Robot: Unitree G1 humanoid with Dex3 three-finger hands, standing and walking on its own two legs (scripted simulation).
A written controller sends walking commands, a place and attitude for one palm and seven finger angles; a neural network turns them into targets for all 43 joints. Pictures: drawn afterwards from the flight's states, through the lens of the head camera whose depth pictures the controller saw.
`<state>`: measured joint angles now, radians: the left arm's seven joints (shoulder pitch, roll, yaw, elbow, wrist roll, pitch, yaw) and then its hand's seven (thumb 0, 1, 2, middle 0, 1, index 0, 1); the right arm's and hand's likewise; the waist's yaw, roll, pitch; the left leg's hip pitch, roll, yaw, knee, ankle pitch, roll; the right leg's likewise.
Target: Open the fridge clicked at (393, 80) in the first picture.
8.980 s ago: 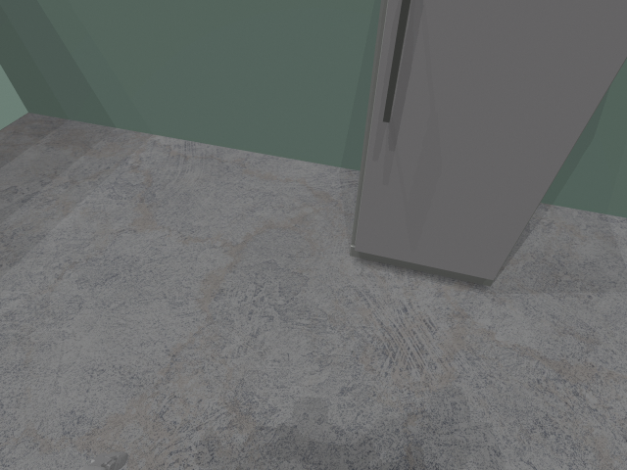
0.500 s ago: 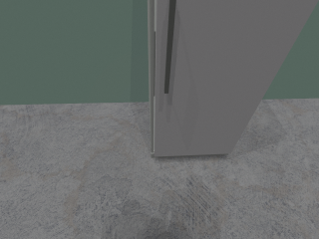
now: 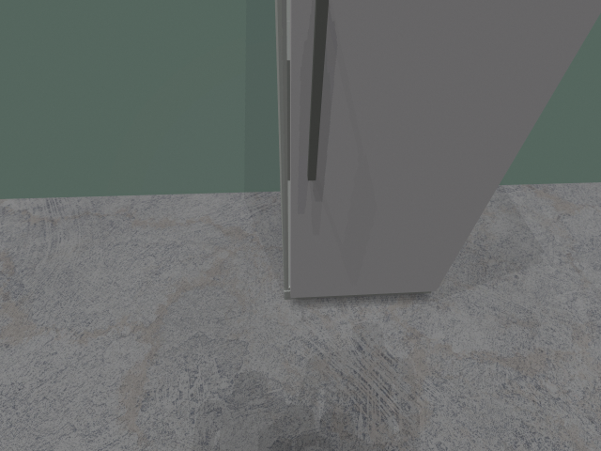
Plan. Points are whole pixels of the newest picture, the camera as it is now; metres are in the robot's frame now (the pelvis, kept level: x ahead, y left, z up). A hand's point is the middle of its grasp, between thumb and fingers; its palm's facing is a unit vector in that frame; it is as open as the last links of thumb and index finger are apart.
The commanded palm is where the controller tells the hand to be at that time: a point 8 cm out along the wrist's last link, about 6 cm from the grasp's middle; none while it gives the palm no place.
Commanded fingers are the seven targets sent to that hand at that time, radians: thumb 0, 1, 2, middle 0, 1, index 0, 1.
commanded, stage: look again from close up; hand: left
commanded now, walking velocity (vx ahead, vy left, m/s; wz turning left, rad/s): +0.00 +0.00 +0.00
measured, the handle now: (315, 91) +0.69 +0.02 +0.13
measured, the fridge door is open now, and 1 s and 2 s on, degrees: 0 0 0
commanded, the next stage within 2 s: shuffle to correct the standing spot in 0.16 s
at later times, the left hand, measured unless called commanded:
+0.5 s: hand out of the picture +0.00 +0.15 -0.18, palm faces +0.04 -0.98 -0.18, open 7.4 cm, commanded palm none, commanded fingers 0.00 0.90 0.90 -0.20 -0.30 -0.20 -0.30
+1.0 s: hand out of the picture +0.05 +0.02 -0.18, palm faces +0.22 -0.97 -0.08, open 7.4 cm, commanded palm none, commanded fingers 0.00 0.90 0.90 -0.20 -0.30 -0.20 -0.30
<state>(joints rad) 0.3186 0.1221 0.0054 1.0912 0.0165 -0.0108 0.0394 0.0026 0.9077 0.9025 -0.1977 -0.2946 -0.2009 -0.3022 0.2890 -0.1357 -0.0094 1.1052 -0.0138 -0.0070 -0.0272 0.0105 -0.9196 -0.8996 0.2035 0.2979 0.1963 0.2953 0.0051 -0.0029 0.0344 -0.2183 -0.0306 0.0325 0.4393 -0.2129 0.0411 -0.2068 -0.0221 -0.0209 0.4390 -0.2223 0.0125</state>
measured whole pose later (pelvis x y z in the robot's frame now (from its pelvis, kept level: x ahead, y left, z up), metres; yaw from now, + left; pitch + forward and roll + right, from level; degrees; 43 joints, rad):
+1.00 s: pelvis +0.19 -0.08 -0.03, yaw +6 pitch +0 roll -1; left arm 0.52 0.05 0.01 1.15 0.02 -0.02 0.02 0.00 0.91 0.90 -0.20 -0.29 -0.20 -0.30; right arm 0.11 -0.13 -0.04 1.01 -0.03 -0.04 -0.04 0.00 -0.91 -0.90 0.20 0.30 0.19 0.29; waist 0.03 0.00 0.07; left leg -0.41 0.05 0.19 0.65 -0.24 0.11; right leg -0.08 0.09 -0.18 0.73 -0.44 -0.06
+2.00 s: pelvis +0.30 -0.15 +0.00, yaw +6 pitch +1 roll -3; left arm 0.22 0.21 0.07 1.01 0.03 0.06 0.04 0.00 0.91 0.90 -0.20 -0.29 -0.20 -0.30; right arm 0.15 -0.13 -0.03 0.96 -0.02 0.01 -0.04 0.00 -0.91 -0.90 0.21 0.30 0.20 0.30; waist 0.02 -0.04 0.06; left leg -0.25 -0.04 0.13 0.42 -0.19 0.13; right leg -0.37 -0.03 0.02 1.03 -0.43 0.05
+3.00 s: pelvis +0.24 -0.14 +0.00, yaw +6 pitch +0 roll +0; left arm 0.48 0.08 0.01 1.16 0.03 0.02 0.06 0.00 0.91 0.90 -0.20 -0.29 -0.20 -0.30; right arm 0.29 -0.13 -0.03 1.13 -0.02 0.03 -0.03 0.01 -0.92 -0.90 0.20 0.30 0.20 0.30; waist 0.02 -0.01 -0.01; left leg -0.27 -0.10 0.16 0.30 -0.07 0.08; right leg -0.16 -0.03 -0.03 0.46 -0.29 -0.01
